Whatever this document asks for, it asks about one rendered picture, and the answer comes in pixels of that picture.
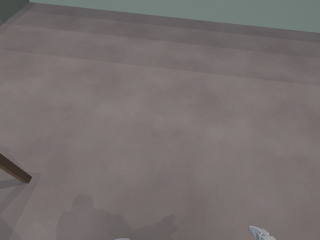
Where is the table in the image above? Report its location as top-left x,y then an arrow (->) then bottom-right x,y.
0,153 -> 32,184

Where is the robot right hand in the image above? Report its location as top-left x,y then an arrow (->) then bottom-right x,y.
248,225 -> 276,240

